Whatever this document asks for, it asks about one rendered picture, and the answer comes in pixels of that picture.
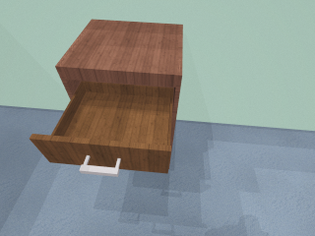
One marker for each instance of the drawer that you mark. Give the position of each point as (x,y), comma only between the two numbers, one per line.
(108,121)

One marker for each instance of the handle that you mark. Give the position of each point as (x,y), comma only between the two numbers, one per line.
(100,170)

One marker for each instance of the cabinet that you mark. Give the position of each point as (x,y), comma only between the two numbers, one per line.
(126,53)

